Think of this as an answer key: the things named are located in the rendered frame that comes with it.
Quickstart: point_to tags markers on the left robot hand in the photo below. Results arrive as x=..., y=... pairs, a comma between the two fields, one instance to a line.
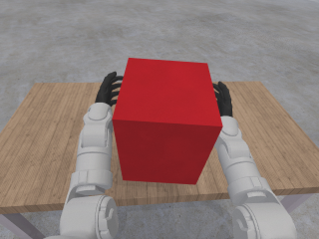
x=105, y=93

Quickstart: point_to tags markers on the robot right forearm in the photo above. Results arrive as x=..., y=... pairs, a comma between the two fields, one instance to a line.
x=245, y=184

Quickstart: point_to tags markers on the robot left upper arm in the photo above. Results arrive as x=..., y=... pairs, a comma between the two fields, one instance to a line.
x=89, y=217

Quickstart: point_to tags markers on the carton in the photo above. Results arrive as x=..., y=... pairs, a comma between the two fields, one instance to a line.
x=166, y=121

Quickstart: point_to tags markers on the right robot hand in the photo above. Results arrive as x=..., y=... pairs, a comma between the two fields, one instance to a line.
x=223, y=99

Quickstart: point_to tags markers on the table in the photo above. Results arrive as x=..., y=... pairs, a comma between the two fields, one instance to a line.
x=39, y=146

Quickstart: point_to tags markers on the robot left forearm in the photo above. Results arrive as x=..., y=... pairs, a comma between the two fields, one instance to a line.
x=93, y=175

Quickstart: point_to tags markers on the robot right upper arm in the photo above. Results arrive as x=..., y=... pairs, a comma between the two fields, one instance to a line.
x=264, y=220

